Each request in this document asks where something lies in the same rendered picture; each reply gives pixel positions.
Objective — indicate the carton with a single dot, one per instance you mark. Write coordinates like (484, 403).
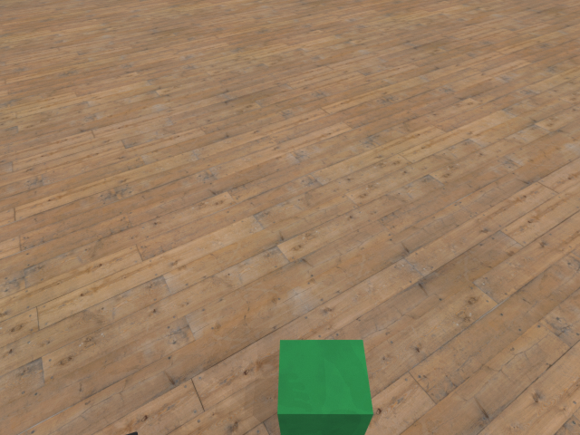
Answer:
(323, 388)

